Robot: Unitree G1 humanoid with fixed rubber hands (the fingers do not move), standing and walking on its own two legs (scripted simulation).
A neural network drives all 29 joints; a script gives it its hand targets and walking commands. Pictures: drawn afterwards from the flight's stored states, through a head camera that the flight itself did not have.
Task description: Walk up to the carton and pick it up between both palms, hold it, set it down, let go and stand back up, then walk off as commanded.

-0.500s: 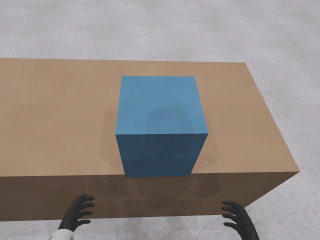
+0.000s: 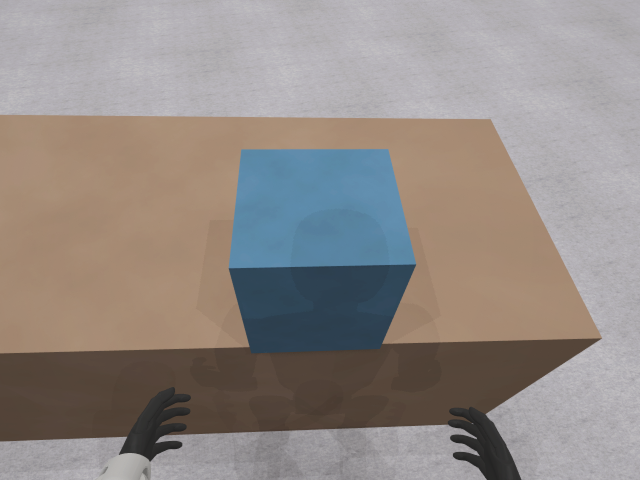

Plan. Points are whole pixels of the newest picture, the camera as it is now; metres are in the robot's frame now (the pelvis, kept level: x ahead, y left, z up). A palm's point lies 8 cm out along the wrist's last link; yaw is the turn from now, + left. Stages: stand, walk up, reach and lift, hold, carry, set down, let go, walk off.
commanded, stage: let go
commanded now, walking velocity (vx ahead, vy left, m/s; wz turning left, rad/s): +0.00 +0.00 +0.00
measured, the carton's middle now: (316, 256) +0.42 +0.02 -0.01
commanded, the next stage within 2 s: stand in 0.38 s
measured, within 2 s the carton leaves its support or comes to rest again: neither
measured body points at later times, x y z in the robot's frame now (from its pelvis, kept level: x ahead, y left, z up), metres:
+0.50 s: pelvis +0.00 +0.01 +0.00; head +0.01 +0.01 +0.45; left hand +0.16 +0.25 -0.09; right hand +0.15 -0.24 -0.09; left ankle -0.01 +0.14 -0.75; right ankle -0.02 -0.11 -0.75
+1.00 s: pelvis -0.01 +0.02 +0.00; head -0.02 +0.04 +0.45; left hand +0.10 +0.32 -0.12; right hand +0.12 -0.26 -0.09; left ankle -0.01 +0.14 -0.75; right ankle -0.02 -0.11 -0.75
